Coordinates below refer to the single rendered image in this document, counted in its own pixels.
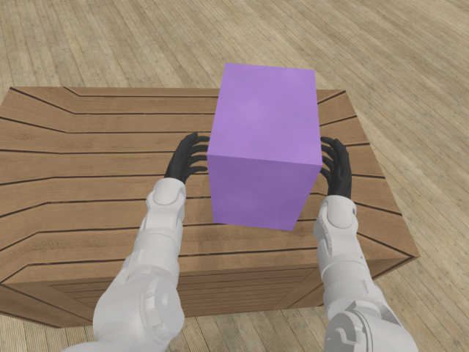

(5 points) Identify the right robot forearm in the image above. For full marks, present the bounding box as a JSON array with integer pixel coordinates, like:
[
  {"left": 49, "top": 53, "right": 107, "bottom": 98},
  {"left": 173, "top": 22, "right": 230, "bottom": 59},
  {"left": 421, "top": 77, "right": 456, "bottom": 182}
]
[{"left": 313, "top": 195, "right": 405, "bottom": 329}]

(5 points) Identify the right robot hand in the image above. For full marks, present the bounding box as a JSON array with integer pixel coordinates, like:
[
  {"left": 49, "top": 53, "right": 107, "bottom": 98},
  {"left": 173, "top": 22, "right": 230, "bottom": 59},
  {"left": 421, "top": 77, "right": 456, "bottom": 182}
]
[{"left": 320, "top": 136, "right": 352, "bottom": 199}]

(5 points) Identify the left robot upper arm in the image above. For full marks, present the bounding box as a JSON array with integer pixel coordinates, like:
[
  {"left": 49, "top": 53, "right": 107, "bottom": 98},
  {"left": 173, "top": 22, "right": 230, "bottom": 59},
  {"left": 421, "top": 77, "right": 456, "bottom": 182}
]
[{"left": 61, "top": 275, "right": 185, "bottom": 352}]

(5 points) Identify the left robot forearm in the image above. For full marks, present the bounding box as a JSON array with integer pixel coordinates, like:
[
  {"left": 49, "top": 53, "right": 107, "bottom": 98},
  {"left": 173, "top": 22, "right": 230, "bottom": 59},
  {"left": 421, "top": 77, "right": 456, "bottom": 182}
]
[{"left": 93, "top": 177, "right": 186, "bottom": 335}]

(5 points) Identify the right robot upper arm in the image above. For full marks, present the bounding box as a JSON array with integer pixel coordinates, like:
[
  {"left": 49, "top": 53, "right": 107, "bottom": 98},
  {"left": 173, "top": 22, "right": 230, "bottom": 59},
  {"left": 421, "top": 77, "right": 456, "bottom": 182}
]
[{"left": 323, "top": 309, "right": 418, "bottom": 352}]

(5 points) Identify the left robot hand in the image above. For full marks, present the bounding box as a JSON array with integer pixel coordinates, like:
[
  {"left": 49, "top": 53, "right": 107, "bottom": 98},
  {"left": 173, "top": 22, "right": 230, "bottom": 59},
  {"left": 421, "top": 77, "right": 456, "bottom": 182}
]
[{"left": 164, "top": 132, "right": 210, "bottom": 184}]

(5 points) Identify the pedestal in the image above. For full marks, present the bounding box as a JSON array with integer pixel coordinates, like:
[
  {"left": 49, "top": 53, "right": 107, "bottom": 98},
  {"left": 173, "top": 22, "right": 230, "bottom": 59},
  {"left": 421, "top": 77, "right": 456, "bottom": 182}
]
[{"left": 0, "top": 87, "right": 421, "bottom": 329}]

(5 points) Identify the carton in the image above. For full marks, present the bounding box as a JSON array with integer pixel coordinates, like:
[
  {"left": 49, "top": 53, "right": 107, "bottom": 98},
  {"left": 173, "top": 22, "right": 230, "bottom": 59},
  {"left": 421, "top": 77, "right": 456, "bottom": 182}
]
[{"left": 207, "top": 63, "right": 322, "bottom": 231}]

